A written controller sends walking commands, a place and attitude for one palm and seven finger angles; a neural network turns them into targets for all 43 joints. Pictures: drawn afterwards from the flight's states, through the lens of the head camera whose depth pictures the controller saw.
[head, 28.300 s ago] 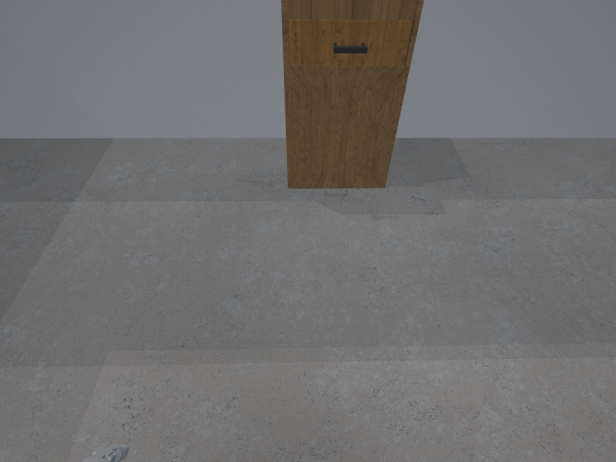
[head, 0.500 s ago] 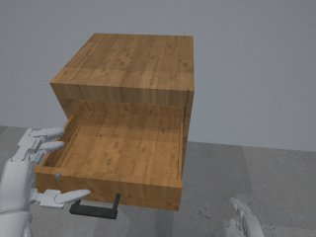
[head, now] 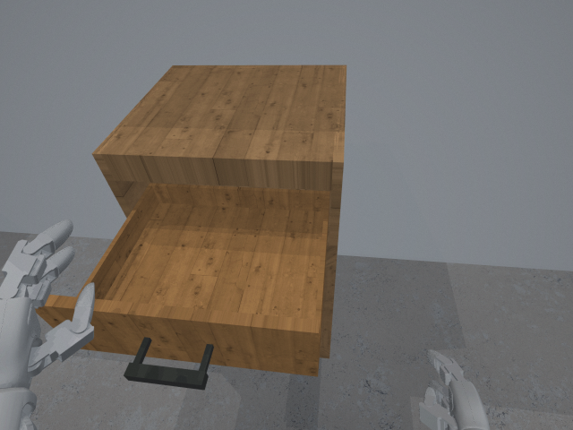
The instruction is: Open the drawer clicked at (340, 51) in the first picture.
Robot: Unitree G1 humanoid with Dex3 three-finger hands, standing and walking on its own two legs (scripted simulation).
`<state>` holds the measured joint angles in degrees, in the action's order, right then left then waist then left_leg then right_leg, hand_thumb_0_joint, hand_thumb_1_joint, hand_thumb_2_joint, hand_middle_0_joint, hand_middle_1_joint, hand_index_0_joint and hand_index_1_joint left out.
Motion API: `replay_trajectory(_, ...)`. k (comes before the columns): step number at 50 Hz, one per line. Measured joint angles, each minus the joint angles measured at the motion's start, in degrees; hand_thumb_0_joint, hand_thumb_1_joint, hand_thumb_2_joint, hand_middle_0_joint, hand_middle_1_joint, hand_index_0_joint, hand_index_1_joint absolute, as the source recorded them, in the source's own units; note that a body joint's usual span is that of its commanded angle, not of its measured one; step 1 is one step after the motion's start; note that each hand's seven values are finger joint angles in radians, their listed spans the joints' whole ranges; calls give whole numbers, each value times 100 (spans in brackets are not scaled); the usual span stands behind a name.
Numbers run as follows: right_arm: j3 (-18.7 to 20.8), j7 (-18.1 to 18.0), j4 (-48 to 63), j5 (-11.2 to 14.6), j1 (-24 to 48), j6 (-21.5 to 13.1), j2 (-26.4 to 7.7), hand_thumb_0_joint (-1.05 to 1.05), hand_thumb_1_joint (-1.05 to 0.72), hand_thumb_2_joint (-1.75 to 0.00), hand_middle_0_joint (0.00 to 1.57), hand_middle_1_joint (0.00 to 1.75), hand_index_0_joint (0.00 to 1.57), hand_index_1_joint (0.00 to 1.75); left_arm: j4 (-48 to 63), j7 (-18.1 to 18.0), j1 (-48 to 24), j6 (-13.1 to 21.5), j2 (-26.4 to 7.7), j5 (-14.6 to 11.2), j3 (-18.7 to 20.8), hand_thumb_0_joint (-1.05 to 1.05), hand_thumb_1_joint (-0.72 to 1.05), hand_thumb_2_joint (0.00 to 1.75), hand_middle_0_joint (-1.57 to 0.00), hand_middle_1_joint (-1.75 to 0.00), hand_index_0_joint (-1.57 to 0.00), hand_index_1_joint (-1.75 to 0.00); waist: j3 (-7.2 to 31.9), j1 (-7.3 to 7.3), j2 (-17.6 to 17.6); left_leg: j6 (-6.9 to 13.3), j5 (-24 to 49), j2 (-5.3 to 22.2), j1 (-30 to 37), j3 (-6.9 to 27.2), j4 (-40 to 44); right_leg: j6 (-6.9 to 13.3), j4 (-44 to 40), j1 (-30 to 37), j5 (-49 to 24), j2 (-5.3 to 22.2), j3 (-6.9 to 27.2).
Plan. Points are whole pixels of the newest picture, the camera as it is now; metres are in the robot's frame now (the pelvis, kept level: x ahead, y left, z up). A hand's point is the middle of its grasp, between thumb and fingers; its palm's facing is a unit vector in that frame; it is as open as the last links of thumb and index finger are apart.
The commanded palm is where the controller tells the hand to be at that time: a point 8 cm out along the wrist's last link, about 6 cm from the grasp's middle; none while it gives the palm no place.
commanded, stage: draw the hand back to the body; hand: left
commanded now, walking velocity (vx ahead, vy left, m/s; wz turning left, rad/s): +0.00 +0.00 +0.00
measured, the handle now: (171, 362) +0.23 +0.22 -0.06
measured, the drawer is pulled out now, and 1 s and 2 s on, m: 0.30 0.30 0.30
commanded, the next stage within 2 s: step back with the hand held close in 0.16 s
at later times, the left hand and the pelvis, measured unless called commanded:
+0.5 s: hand (107, 320) +0.19 +0.22 +0.15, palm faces +0.34 -0.82 -0.46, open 7.4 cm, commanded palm +0.12 +0.26 +0.17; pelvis -0.01 -0.02 +0.00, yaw -1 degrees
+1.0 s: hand (37, 383) +0.12 +0.26 +0.15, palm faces +0.37 -0.81 -0.46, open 7.4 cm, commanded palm +0.07 +0.29 +0.17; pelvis -0.07 +0.02 -0.02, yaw -2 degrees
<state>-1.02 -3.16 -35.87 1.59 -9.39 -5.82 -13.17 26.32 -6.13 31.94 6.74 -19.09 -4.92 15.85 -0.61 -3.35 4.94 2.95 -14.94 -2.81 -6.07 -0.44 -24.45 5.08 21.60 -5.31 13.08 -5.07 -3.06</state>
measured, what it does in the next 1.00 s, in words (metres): lifts its right foot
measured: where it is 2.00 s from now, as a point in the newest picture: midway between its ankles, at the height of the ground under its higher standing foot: outside the picture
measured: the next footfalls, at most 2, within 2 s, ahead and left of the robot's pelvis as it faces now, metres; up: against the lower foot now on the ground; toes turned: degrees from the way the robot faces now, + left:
right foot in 1.02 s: -0.06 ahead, -0.09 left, +0.00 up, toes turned -2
left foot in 1.42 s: -0.13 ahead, +0.15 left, +0.00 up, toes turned +1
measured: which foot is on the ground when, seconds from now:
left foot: down 0.00-1.00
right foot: down 0.00-0.86, up 0.88-1.00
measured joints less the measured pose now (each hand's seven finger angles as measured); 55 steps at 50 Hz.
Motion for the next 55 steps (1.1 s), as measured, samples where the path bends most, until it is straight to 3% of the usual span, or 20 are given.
replay_trajectory(7, -4, -2, -43, -9, -35, -20, 11, 2, -91, -90, 20, 30, 20, 30, -24, 8, 41, 2, -5, -4, -91, 2, 82, 87, -22, -34, -22, -35, -31, 6, 0, -55, 25, 50, 0, 10, -2, 59, -45, 19, -48, -50, -11)
replay_trajectory(16, 42, -1, 14, 3, -97, -5, -39, 2, -91, -90, 20, 30, 20, 30, -3, -2, -18, 131, -101, 55, 93, 2, 87, 89, -21, -31, -21, -31, -60, 33, 52, -114, 15, 129, -122, 33, -84, 120, -106, -38, -106, -128, -36)
replay_trajectory(21, 88, 36, 209, -63, -59, 186, -31, 2, -91, -90, 20, 30, 20, 30, 203, -165, -21, 511, -215, 226, 526, 2, 88, 90, -21, -30, -21, -30, -112, 181, -76, -102, -43, 196, -616, 119, -403, 140, -42, -422, -178, -214, -60)
replay_trajectory(27, 214, 64, 316, 20, -110, 421, -45, 2, -91, -90, 20, 30, 20, 30, 290, -158, 391, 363, -49, 296, 186, 2, 89, 90, -21, -30, -21, -30, -78, 414, -347, -124, -45, 165, -874, 40, -452, 86, 215, -799, -118, -175, 22)
replay_trajectory(34, 231, 18, 446, 66, -167, 468, -5, 2, -91, -90, 20, 30, 20, 30, 867, -134, 664, 326, -631, 260, 366, 2, 88, 90, -22, -30, -22, -30, -115, 523, -680, -28, 13, 66, -1052, -33, -545, -25, 525, -1078, -73, -62, 60)
replay_trajectory(38, 217, 12, 503, 38, -123, 413, 54, 2, -91, -90, 20, 30, 20, 30, 1061, -184, 642, 410, -840, 229, 658, 2, 88, 90, -22, -30, -22, -30, -38, 531, -674, 42, 58, -1, -1195, -56, -632, -63, 668, -1240, -82, 11, 60)
replay_trajectory(41, 188, -5, 533, -50, -88, 329, 126, 2, -91, -90, 20, 30, 20, 30, 1048, -265, 637, 438, -784, 254, 739, 2, 88, 90, -22, -30, -22, -30, 27, 510, -630, 99, 101, -62, -1302, -91, -691, -143, 830, -1393, -66, 81, 79)
replay_trajectory(45, 123, -57, 516, -226, -76, 165, 230, 2, -91, -90, 20, 30, 20, 30, 870, -367, 648, 381, -500, 296, 645, 2, 89, 90, -21, -30, -21, -30, 77, 422, -522, 168, 181, -108, -1420, -169, -729, -336, 1403, -1641, 719, 161, 187)
replay_trajectory(49, 29, -95, 430, -312, -172, 27, 301, 2, -91, -90, 20, 30, 20, 30, 770, -418, 656, 232, -229, 252, 450, 2, 89, 90, -21, -30, -21, -30, 137, 302, -421, 182, 259, -115, -1591, -200, -799, -456, 1609, -1388, 1016, 292, 376)
replay_trajectory(52, -54, -125, 271, -349, -182, -34, 333, 2, -91, -90, 20, 30, 20, 30, 766, -423, 586, 173, -108, 215, 340, 2, 89, 90, -21, -30, -21, -30, 107, 199, -359, 138, 357, -13, -1728, -205, -816, -462, 1339, -1158, 852, 300, 357)
replay_trajectory(55, -110, -118, 133, -313, -177, -83, 319, 2, -90, -90, 20, 30, 20, 30, 802, -387, 414, 167, -95, 180, 266, 2, 89, 90, -21, -30, -21, -30, -59, 215, -257, 44, 547, 134, -1733, -76, -726, -429, 1043, -1074, 454, 207, 148)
